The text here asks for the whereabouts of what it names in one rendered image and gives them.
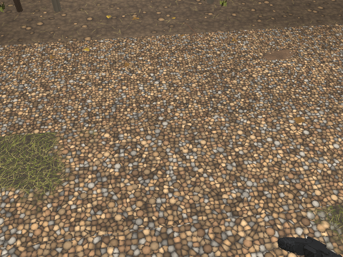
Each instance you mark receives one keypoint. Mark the robot right hand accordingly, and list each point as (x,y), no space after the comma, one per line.
(308,247)

